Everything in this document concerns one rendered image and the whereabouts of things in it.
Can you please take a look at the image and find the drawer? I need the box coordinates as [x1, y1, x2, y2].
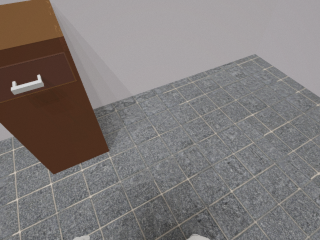
[0, 52, 75, 102]

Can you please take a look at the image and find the handle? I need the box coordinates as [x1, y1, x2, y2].
[11, 74, 44, 95]

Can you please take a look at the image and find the cabinet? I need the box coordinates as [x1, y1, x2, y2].
[0, 0, 109, 174]

